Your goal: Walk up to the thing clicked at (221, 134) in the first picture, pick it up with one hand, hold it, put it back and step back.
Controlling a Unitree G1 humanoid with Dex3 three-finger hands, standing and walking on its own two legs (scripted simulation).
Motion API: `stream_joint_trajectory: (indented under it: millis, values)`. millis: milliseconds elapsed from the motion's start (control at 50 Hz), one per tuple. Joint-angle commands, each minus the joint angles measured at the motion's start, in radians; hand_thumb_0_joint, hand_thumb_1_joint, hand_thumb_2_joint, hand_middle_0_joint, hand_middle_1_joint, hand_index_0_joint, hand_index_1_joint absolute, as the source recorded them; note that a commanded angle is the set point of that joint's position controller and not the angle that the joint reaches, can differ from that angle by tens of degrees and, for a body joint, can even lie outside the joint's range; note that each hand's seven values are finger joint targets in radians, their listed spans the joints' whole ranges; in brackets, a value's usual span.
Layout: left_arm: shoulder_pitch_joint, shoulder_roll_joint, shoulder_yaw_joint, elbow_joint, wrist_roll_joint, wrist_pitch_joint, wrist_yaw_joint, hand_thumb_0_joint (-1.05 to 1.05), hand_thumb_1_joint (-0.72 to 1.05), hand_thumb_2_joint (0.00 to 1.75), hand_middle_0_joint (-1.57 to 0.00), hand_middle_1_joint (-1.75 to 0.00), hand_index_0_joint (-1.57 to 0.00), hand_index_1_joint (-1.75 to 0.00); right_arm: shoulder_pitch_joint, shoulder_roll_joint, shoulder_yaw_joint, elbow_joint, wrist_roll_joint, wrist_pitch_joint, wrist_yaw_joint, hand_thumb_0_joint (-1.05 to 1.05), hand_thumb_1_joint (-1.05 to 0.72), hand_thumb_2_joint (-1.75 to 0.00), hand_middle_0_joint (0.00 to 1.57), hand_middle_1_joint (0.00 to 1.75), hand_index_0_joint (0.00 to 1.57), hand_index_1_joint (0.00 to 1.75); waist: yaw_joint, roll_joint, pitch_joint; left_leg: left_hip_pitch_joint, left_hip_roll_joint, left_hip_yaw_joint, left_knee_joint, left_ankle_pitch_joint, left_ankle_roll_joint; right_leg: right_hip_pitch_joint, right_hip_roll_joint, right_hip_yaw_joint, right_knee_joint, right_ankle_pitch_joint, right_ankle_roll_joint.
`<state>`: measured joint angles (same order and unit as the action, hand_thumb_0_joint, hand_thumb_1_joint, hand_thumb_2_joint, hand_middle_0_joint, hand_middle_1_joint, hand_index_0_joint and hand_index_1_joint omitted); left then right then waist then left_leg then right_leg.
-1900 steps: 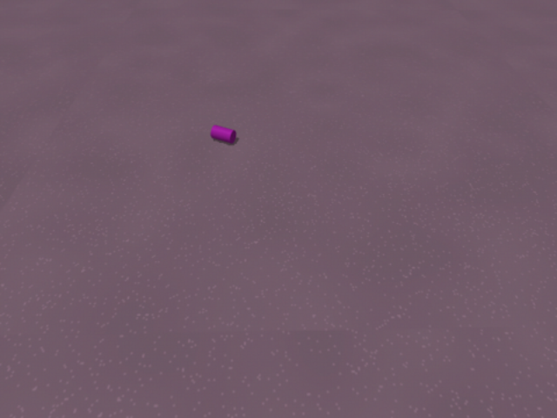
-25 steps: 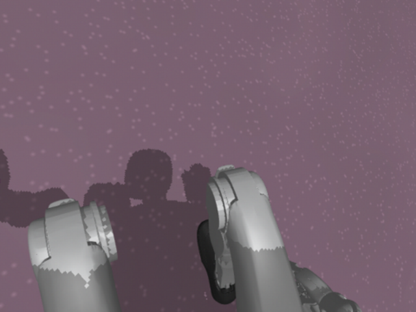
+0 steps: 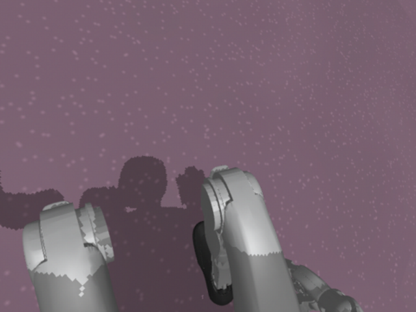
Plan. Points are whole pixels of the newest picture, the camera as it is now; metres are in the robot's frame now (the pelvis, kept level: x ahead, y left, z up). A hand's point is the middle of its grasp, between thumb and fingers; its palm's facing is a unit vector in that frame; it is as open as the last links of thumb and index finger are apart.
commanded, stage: open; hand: left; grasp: from above
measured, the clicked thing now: out of the picture +0.39 +0.38 -0.24
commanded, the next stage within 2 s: withdraw in 0.42 s
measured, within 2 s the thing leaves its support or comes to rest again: neither
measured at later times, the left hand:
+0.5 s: hand out of the picture +0.37 +0.36 -0.21, palm faces -0.43 -0.21 -0.88, open 13.5 cm
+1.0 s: hand out of the picture +0.37 +0.40 -0.06, palm faces -0.39 -0.07 -0.92, open 13.8 cm
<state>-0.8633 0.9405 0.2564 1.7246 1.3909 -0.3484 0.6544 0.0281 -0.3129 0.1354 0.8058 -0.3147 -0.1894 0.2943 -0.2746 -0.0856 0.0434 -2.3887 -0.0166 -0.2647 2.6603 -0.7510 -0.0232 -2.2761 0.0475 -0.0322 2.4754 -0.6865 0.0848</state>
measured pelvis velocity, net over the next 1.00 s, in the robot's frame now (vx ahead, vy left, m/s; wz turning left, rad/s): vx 0.00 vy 0.00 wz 0.08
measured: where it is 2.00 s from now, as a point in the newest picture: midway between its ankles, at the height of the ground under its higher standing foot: (162, 303)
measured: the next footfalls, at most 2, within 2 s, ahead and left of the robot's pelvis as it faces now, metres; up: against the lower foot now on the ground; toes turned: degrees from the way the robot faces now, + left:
none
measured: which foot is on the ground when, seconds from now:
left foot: down 0.00-1.00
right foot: down 0.00-1.00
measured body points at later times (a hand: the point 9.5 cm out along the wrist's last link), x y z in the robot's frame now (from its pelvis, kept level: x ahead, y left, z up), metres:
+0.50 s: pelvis +0.00 +0.00 +0.00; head +0.22 +0.13 +0.37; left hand +0.39 +0.37 -0.16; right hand +0.09 -0.27 -0.07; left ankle +0.05 +0.13 -0.24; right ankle +0.11 -0.15 -0.24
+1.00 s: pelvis +0.00 +0.00 +0.06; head +0.19 +0.09 +0.46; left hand +0.39 +0.40 -0.01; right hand +0.15 -0.26 -0.05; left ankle +0.05 +0.13 -0.24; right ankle +0.11 -0.15 -0.24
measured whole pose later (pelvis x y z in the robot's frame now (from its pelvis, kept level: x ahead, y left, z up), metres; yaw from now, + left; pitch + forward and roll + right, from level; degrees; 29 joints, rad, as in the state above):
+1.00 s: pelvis +0.00 +0.00 +0.06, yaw +5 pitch +33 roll -10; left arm -0.75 0.76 0.11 1.21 1.20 -0.21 0.31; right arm 0.08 -0.30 -0.02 0.75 -0.14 -0.07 0.28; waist -0.12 0.04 -0.13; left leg -2.29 -0.01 -0.16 2.44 -0.73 0.00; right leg -2.19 -0.01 0.01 2.32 -0.71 0.07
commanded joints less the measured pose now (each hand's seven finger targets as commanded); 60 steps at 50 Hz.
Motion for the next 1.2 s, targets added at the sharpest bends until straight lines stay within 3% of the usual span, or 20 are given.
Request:
stream_joint_trajectory:
  millis: [0, 20, 100, 140, 260, 360, 440, 480, 520, 600, 620, 640, 700, 740, 760, 800, 880, 960, 1080, 1180]
  values:
    - [-0.177, 0.258, 0.021, -0.069, -0.012, 0.022, 0.031, 0.00, -0.29, 0.89, -0.22, -0.98, -0.24, -0.96, 0.140, -0.315, -0.091, -0.022, 0.000, -0.003, -0.004, 0.00, -0.88, -0.89, 0.20, 0.30, 0.20, 0.30, -0.008, 0.437, -0.559, 0.515, 0.010, 0.158, -0.335, 0.228, 0.018, 0.243, 0.018, -0.218, -0.145, 0.236, -0.068]
    - [-0.190, 0.241, 0.005, -0.073, -0.013, 0.024, 0.023, 0.00, -0.32, 0.86, -0.19, -0.98, -0.22, -0.95, 0.139, -0.319, -0.095, -0.027, 0.002, -0.003, -0.002, 0.00, -0.88, -0.89, 0.20, 0.30, 0.20, 0.30, -0.017, 0.439, -0.552, 0.509, 0.009, 0.157, -0.334, 0.231, 0.019, 0.242, 0.018, -0.215, -0.146, 0.241, -0.069]
    - [-0.188, 0.279, 0.044, -0.100, -0.040, 0.015, 0.017, 0.00, -0.42, 0.93, -0.12, -1.02, -0.14, -1.00, 0.133, -0.299, -0.080, -0.021, 0.011, 0.003, -0.005, 0.00, -0.89, -0.89, 0.20, 0.30, 0.20, 0.30, 0.004, 0.437, -0.588, 0.499, 0.011, 0.153, -0.337, 0.225, 0.020, 0.273, 0.019, -0.206, -0.162, 0.238, -0.075]
    - [-0.215, 0.249, 0.006, -0.087, -0.030, 0.011, 0.004, 0.00, -0.44, 0.94, -0.11, -1.03, -0.13, -1.01, 0.136, -0.295, -0.071, -0.026, 0.008, 0.000, -0.001, 0.00, -0.88, -0.89, 0.20, 0.30, 0.20, 0.30, -0.032, 0.407, -0.553, 0.482, 0.013, 0.157, -0.314, 0.214, 0.025, 0.263, 0.017, -0.206, -0.159, 0.239, -0.071]
    - [-0.225, 0.275, 0.023, -0.125, -0.047, -0.022, 0.002, 0.00, -0.48, 1.01, -0.08, -1.07, -0.09, -1.06, 0.132, -0.296, -0.067, -0.015, 0.011, 0.004, -0.009, 0.00, -0.88, -0.89, 0.20, 0.30, 0.20, 0.30, -0.021, 0.424, -0.565, 0.498, 0.013, 0.155, -0.322, 0.209, 0.020, 0.270, 0.016, -0.208, -0.167, 0.230, -0.071]
    - [-0.207, 0.262, 0.001, -0.093, -0.022, -0.034, 0.004, 0.00, -0.46, 1.03, -0.08, -1.10, -0.10, -1.08, 0.136, -0.296, -0.064, -0.015, 0.005, 0.010, -0.005, 0.00, -0.88, -0.89, 0.20, 0.30, 0.20, 0.30, -0.033, 0.439, -0.565, 0.511, 0.013, 0.158, -0.316, 0.230, 0.020, 0.275, 0.019, -0.211, -0.155, 0.251, -0.070]
    - [-0.193, 0.279, 0.025, -0.104, -0.018, -0.032, 0.023, 0.00, -0.46, 1.04, -0.08, -1.09, -0.09, -1.08, 0.134, -0.304, -0.068, -0.015, 0.003, 0.011, -0.004, 0.00, -0.88, -0.89, 0.20, 0.30, 0.20, 0.30, -0.011, 0.450, -0.572, 0.526, 0.013, 0.156, -0.326, 0.239, 0.015, 0.272, 0.021, -0.213, -0.156, 0.250, -0.074]
    - [-0.217, 0.244, -0.001, -0.130, -0.026, -0.034, 0.031, 0.00, -0.47, 1.02, -0.07, -1.07, -0.08, -1.06, 0.109, -0.320, -0.083, -0.023, 0.000, 0.009, -0.006, 0.00, -0.88, -0.89, 0.20, 0.30, 0.20, 0.30, -0.018, 0.442, -0.574, 0.516, 0.009, 0.153, -0.334, 0.218, 0.015, 0.257, 0.019, -0.217, -0.159, 0.228, -0.074]
    - [-0.211, 0.267, 0.000, -0.091, -0.010, -0.022, 0.033, 0.00, -0.47, 0.95, -0.07, -1.06, -0.10, -1.03, 0.121, -0.322, -0.076, -0.025, -0.002, 0.002, -0.004, 0.00, -0.89, -0.89, 0.20, 0.30, 0.20, 0.30, -0.030, 0.427, -0.544, 0.500, 0.013, 0.158, -0.314, 0.206, 0.020, 0.248, 0.020, -0.212, -0.161, 0.227, -0.070]
    - [-0.205, 0.338, 0.064, -0.192, -0.013, -0.013, 0.044, 0.00, -0.49, 0.97, -0.07, -1.05, -0.09, -1.03, 0.133, -0.323, -0.094, -0.018, 0.006, 0.005, -0.007, 0.00, -0.90, -0.90, 0.20, 0.30, 0.20, 0.30, 0.021, 0.488, -0.643, 0.542, 0.011, 0.162, -0.330, 0.253, 0.015, 0.296, 0.021, -0.198, -0.161, 0.256, -0.080]
    - [-0.217, 0.316, 0.042, -0.212, -0.017, -0.007, 0.036, 0.00, -0.49, 0.97, -0.07, -1.04, -0.09, -1.02, 0.129, -0.313, -0.093, -0.032, 0.012, 0.000, -0.004, 0.00, -0.90, -0.90, 0.20, 0.30, 0.20, 0.30, 0.009, 0.490, -0.640, 0.552, 0.010, 0.166, -0.327, 0.253, 0.012, 0.287, 0.016, -0.200, -0.146, 0.259, -0.080]
    - [-0.213, 0.292, 0.035, -0.263, -0.026, -0.003, 0.029, 0.00, -0.49, 0.97, -0.07, -1.04, -0.09, -1.02, 0.112, -0.307, -0.099, -0.043, 0.017, 0.000, -0.004, 0.00, -0.90, -0.90, 0.20, 0.30, 0.20, 0.30, 0.030, 0.521, -0.674, 0.574, 0.009, 0.170, -0.343, 0.256, 0.010, 0.292, 0.018, -0.196, -0.154, 0.259, -0.084]
    - [-0.177, 0.317, 0.083, -0.373, -0.056, 0.022, 0.000, 0.00, -0.50, 0.98, -0.07, -1.03, -0.08, -1.02, 0.126, -0.310, -0.141, -0.049, 0.038, 0.004, -0.001, 0.00, -0.90, -0.90, 0.20, 0.30, 0.20, 0.30, 0.066, 0.585, -0.744, 0.624, 0.007, 0.180, -0.374, 0.276, 0.002, 0.289, 0.008, -0.190, -0.152, 0.271, -0.088]
    - [-0.117, 0.309, 0.104, -0.475, -0.085, 0.049, -0.029, 0.00, -0.50, 0.98, -0.08, -1.02, -0.09, -1.01, 0.146, -0.302, -0.177, -0.053, 0.062, 0.021, 0.001, 0.00, -0.90, -0.90, 0.20, 0.30, 0.20, 0.30, 0.116, 0.619, -0.806, 0.655, 0.007, 0.189, -0.424, 0.272, -0.006, 0.294, 0.001, -0.171, -0.180, 0.259, -0.105]
    - [-0.121, 0.208, 0.041, -0.591, -0.120, 0.058, -0.059, 0.00, -0.50, 0.98, -0.08, -1.02, -0.09, -1.01, 0.136, -0.281, -0.190, -0.064, 0.086, 0.031, 0.002, 0.00, -0.90, -0.90, 0.20, 0.30, 0.20, 0.30, 0.137, 0.665, -0.851, 0.684, 0.002, 0.194, -0.463, 0.293, -0.010, 0.292, -0.006, -0.162, -0.193, 0.271, -0.108]
    - [-0.126, 0.157, -0.013, -0.658, -0.151, 0.087, -0.119, 0.00, -0.50, 0.98, -0.08, -1.02, -0.09, -1.01, 0.142, -0.273, -0.214, -0.057, 0.124, 0.052, -0.003, 0.00, -0.90, -0.90, 0.20, 0.30, 0.20, 0.30, 0.151, 0.658, -0.862, 0.689, 0.005, 0.195, -0.494, 0.294, -0.009, 0.264, -0.010, -0.144, -0.217, 0.269, -0.118]
    - [-0.126, 0.079, -0.087, -0.660, -0.167, 0.143, -0.268, 0.00, -0.48, 0.97, -0.09, -1.01, -0.10, -1.00, 0.222, -0.268, -0.253, -0.072, 0.174, 0.104, -0.019, 0.00, -0.90, -0.90, 0.20, 0.30, 0.20, 0.30, 0.118, 0.469, -0.771, 0.624, 0.006, 0.191, -0.520, 0.270, 0.015, 0.300, -0.017, -0.114, -0.313, 0.254, -0.109]
    - [-0.109, -0.058, -0.176, -0.633, -0.243, 0.153, -0.400, 0.00, -0.52, 1.00, -0.08, -1.04, -0.08, -1.03, 0.242, -0.244, -0.246, -0.104, 0.210, 0.138, -0.049, 0.00, -0.90, -0.90, 0.20, 0.30, 0.20, 0.30, 0.087, 0.265, -0.666, 0.585, 0.001, 0.164, -0.577, 0.214, 0.040, 0.348, -0.023, -0.105, -0.400, 0.213, -0.103]
    - [-0.066, 0.001, -0.155, -0.637, -0.290, 0.091, -0.506, 0.00, -0.52, 1.01, -0.09, -1.03, -0.09, -1.03, 0.219, -0.212, -0.218, -0.136, 0.228, 0.162, -0.117, 0.00, -0.91, -0.90, 0.20, 0.30, 0.20, 0.30, 0.113, 0.130, -0.628, 0.518, -0.013, 0.199, -0.595, 0.138, 0.072, 0.467, -0.025, -0.069, -0.494, 0.135, -0.105]
    - [-0.156, 0.094, -0.087, -0.673, -0.225, -0.046, -0.464, 0.00, -0.48, 0.97, -0.13, -0.97, -0.13, -0.98, 0.177, -0.195, -0.190, -0.135, 0.212, 0.174, -0.147, 0.00, -0.91, -0.90, 0.20, 0.30, 0.20, 0.30, 0.136, 0.204, -0.632, 0.521, -0.010, 0.215, -0.590, 0.092, 0.056, 0.400, -0.027, -0.067, -0.478, 0.060, -0.120]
